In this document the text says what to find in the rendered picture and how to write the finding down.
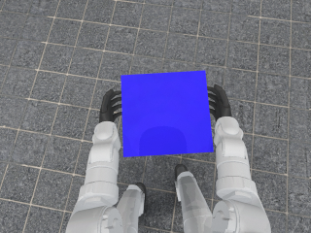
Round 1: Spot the right robot upper arm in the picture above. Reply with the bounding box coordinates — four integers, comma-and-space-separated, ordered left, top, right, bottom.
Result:
211, 198, 271, 233

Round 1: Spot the right robot hand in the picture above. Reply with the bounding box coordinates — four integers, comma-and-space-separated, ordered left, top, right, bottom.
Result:
207, 84, 232, 122

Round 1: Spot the carton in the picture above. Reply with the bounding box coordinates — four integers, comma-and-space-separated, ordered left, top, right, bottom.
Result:
121, 70, 214, 157

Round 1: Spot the robot left forearm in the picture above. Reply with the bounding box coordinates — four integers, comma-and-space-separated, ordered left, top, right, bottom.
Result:
65, 121, 121, 233

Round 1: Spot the robot right forearm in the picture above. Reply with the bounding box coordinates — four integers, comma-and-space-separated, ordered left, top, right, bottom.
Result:
214, 116, 271, 233

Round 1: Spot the left robot hand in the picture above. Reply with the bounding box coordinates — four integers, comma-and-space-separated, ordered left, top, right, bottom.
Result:
99, 88, 122, 123

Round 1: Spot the left robot upper arm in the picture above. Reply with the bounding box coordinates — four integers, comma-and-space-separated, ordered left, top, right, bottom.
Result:
66, 205, 123, 233

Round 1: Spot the left robot thigh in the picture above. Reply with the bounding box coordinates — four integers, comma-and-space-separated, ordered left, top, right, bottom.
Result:
117, 189, 145, 233

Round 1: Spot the robot right foot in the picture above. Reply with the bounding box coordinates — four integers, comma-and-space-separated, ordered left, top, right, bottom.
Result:
175, 164, 188, 181

